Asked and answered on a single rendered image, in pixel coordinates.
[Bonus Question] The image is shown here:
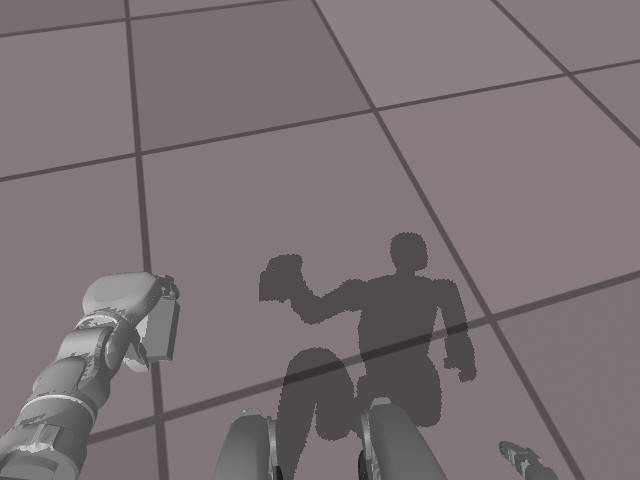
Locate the left robot arm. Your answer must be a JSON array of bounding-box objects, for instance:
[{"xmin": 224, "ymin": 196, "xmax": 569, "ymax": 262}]
[{"xmin": 0, "ymin": 311, "xmax": 133, "ymax": 480}]

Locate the small box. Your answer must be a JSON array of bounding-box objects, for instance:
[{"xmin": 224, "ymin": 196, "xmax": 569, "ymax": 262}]
[{"xmin": 121, "ymin": 300, "xmax": 180, "ymax": 364}]

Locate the left robot hand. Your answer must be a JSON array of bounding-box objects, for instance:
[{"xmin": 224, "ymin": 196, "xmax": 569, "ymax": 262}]
[{"xmin": 82, "ymin": 272, "xmax": 179, "ymax": 373}]

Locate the right robot hand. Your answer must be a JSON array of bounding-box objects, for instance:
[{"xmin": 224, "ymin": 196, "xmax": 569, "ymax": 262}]
[{"xmin": 499, "ymin": 441, "xmax": 559, "ymax": 480}]

